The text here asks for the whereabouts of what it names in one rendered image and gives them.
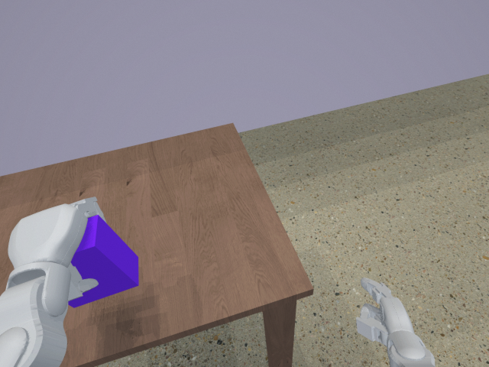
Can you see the robot left hand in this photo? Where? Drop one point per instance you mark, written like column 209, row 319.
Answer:
column 54, row 235

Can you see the robot right forearm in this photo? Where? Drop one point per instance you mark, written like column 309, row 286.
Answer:
column 406, row 349

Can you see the robot right hand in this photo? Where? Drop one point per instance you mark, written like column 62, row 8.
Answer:
column 377, row 324

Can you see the table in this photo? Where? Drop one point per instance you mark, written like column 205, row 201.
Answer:
column 211, row 248

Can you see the robot left forearm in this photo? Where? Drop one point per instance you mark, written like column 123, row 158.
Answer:
column 32, row 310

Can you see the sponge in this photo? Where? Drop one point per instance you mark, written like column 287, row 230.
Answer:
column 103, row 255

